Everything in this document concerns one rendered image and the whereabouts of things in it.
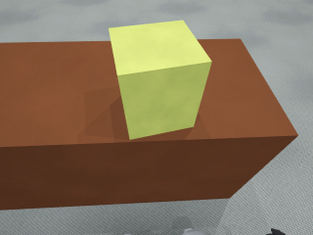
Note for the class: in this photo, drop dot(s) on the carton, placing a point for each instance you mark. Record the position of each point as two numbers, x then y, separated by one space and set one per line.
162 72

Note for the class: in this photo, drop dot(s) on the pedestal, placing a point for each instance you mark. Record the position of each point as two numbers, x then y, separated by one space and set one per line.
64 140

